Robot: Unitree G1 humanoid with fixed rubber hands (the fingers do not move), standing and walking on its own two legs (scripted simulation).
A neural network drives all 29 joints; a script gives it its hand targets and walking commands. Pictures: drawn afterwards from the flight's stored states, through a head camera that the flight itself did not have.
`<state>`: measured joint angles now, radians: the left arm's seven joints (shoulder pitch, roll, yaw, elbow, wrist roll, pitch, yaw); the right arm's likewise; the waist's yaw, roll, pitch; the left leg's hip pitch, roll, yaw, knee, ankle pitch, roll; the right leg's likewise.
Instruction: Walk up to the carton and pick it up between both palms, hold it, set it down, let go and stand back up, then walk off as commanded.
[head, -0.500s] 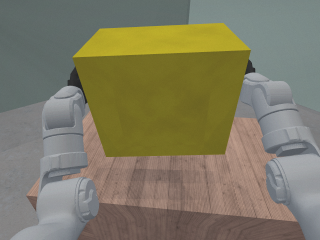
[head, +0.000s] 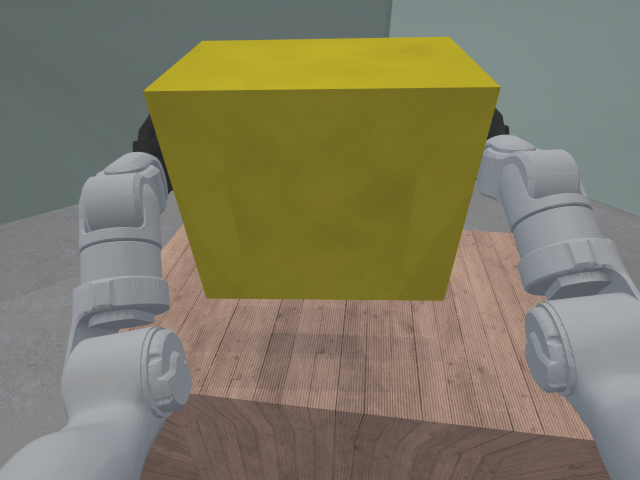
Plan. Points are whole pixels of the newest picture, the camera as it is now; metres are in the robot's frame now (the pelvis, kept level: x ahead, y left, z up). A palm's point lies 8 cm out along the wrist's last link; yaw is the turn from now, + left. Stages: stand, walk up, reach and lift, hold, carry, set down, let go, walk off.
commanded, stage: hold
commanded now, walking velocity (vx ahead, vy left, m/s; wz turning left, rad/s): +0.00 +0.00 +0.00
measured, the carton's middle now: (323, 171) +0.39 +0.00 +0.27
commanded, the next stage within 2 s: none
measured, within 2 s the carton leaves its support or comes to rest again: neither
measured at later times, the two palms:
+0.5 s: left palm (150, 176) +0.37 +0.20 +0.28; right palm (487, 158) +0.37 -0.19 +0.30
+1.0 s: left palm (163, 174) +0.37 +0.19 +0.28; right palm (499, 158) +0.37 -0.20 +0.30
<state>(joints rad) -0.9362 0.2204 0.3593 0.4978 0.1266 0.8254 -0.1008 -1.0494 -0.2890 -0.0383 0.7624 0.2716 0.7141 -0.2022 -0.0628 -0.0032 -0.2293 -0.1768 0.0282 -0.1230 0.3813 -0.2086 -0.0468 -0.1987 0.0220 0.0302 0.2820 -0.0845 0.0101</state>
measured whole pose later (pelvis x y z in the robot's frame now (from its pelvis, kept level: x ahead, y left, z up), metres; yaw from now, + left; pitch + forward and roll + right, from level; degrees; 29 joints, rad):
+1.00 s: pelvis +0.00 +0.00 +0.00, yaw +0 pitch -1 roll -1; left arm -0.90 0.19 0.35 0.46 0.13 0.83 -0.09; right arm -1.04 -0.32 0.00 0.77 0.31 0.72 -0.20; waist -0.07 0.01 -0.23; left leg -0.16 0.03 -0.12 0.39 -0.22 -0.04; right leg -0.17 0.03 0.04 0.28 -0.09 0.01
